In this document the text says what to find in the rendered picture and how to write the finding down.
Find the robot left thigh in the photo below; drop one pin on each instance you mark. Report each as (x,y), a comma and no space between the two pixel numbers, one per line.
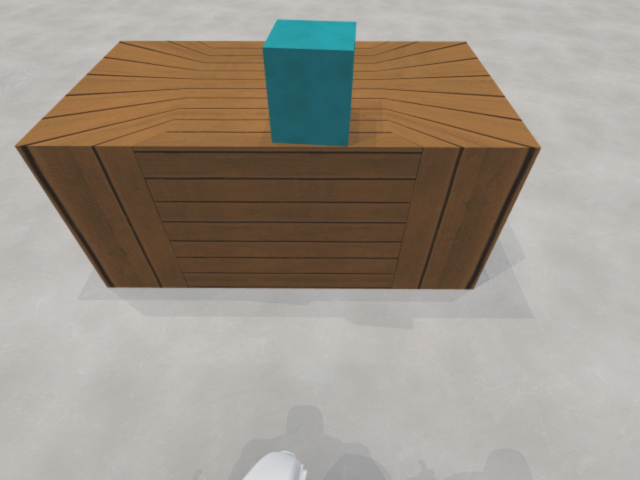
(277,466)

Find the pedestal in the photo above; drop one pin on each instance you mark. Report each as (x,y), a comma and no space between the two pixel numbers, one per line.
(160,161)

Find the carton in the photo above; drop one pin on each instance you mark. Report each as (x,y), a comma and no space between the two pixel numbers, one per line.
(309,75)

